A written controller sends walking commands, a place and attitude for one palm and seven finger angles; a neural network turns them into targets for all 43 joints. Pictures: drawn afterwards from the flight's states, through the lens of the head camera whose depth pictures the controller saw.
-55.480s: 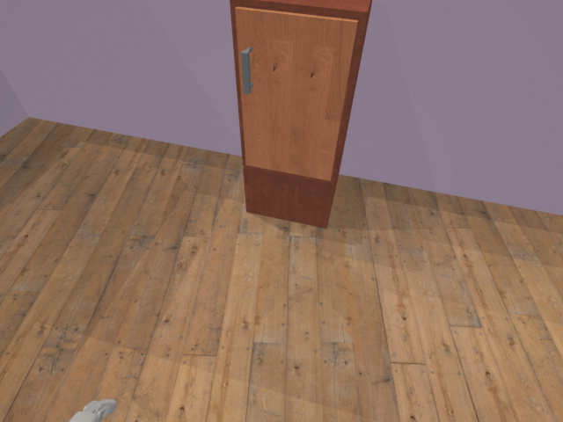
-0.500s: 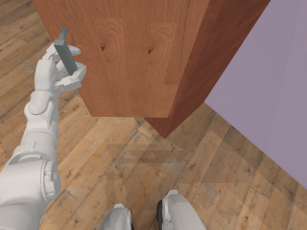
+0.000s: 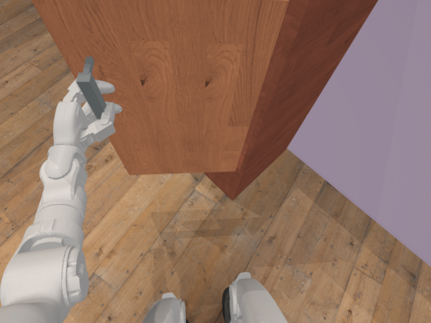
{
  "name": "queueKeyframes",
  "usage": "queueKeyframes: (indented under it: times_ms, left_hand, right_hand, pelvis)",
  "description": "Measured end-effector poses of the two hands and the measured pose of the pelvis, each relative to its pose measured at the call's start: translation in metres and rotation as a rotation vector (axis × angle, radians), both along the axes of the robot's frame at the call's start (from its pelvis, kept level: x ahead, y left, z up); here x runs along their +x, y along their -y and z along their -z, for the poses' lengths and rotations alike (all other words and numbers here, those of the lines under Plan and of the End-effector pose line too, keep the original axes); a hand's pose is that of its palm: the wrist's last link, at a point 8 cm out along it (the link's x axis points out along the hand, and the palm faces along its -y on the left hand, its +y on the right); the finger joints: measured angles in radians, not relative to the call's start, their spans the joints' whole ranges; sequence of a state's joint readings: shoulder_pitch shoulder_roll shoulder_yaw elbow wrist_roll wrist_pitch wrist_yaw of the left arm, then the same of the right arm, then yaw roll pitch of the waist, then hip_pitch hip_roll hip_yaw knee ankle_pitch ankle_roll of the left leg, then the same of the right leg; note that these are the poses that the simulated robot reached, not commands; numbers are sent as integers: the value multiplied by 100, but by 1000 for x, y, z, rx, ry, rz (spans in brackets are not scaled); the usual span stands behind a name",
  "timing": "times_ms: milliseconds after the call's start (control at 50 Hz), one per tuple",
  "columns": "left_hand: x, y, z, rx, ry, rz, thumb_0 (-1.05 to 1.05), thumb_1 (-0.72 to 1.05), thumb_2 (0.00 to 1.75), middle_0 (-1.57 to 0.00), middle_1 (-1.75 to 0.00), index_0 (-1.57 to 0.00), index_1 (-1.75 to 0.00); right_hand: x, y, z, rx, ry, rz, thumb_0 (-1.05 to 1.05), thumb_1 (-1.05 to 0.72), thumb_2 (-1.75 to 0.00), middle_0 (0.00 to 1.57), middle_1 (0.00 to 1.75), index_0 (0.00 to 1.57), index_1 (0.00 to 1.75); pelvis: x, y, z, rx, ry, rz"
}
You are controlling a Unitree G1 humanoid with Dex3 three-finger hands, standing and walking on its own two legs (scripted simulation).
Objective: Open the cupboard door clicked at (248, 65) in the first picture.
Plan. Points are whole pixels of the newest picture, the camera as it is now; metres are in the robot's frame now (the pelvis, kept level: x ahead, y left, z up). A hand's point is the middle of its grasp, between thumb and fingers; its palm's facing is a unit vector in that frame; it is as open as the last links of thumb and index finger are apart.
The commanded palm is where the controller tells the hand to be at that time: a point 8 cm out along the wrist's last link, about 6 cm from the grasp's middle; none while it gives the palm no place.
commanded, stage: pull the door open along its arc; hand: left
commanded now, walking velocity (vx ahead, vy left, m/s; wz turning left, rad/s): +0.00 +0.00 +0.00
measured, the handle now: (99, 95) +0.53 +0.19 +0.05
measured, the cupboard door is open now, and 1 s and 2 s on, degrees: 50 96 93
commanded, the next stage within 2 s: open thumb and fingers to let go in 0.84 s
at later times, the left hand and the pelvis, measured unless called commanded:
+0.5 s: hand (147, 201) +0.32 +0.09 +0.05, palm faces +0.28 -0.96 +0.07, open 6.2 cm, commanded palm +0.25 +0.17 +0.05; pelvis +0.02 -0.02 +0.01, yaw +1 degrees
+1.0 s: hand (190, 232) +0.26 +0.03 +0.05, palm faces +0.36 -0.93 -0.03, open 6.1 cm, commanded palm +0.22 +0.08 +0.05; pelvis +0.01 -0.06 +0.01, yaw +4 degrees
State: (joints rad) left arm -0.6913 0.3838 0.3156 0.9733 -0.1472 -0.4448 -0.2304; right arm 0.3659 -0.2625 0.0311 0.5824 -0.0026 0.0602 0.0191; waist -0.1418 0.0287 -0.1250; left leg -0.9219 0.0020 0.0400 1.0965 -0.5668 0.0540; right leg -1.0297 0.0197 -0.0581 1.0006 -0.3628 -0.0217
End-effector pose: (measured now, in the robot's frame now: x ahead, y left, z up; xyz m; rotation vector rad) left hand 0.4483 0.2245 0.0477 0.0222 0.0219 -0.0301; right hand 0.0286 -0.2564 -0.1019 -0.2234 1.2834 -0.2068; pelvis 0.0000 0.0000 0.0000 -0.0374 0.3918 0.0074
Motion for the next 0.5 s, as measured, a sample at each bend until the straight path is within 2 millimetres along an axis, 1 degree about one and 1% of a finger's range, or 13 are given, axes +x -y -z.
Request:
queueKeyframes:
  times_ms: [80, 160, 220, 300, 360, 440, 500]
  left_hand:
    - [-19, 2, 0, -2, 3, 11, 1, 74, 77, -34, -133, -34, -135]
    - [-46, 8, 0, -5, 5, 38, 1, 74, 75, -33, -132, -34, -134]
    - [-72, 17, 1, -29, 6, 27, 1, 72, 74, -33, -132, -34, -133]
    - [-109, 37, 2, -97, 6, -81, 2, 71, 73, -32, -131, -35, -130]
    - [-133, 53, 2, -113, 6, -157, 2, 69, 72, -33, -130, -36, -130]
    - [-156, 73, 1, -104, 2, -243, 2, 68, 72, -34, -129, -36, -130]
    - [-168, 85, -1, -92, -1, -310, 2, 68, 72, -34, -127, -36, -130]
  right_hand:
    - [11, -1, -4, 16, 33, 4, 1, -90, -90, 20, 30, 20, 30]
    - [32, -2, -11, 32, 94, -7, 1, -90, -90, 20, 30, 20, 30]
    - [55, -3, -16, 41, 161, -26, 1, -90, -90, 20, 30, 20, 30]
    - [94, -9, -23, 63, 267, -74, 1, -90, -90, 20, 30, 20, 30]
    - [124, -16, -28, 79, 341, -124, 1, -90, -90, 20, 30, 20, 30]
    - [157, -26, -33, 105, 421, -186, 1, -90, -90, 20, 30, 20, 30]
    - [173, -33, -35, 125, 459, -222, 1, -90, -90, 20, 30, 20, 30]
  pelvis:
    - [4, 1, -5, 5, 12, 7]
    - [9, 1, -11, 9, 28, 12]
    - [13, 2, -14, 12, 41, 17]
    - [17, 2, -17, 16, 60, 18]
    - [19, 5, -17, 21, 75, 14]
    - [19, 11, -15, 27, 94, 4]
    - [19, 17, -14, 31, 103, -5]
